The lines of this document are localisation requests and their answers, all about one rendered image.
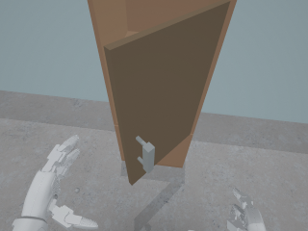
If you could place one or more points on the robot left hand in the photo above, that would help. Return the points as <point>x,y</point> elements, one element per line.
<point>39,201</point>

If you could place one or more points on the cupboard door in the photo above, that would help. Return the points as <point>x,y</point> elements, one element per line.
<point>157,79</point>

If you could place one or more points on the robot left forearm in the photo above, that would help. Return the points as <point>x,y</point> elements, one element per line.
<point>29,224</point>

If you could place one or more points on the robot right hand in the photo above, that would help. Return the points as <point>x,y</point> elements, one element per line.
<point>250,217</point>

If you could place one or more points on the handle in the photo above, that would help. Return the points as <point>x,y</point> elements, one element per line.
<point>148,155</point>

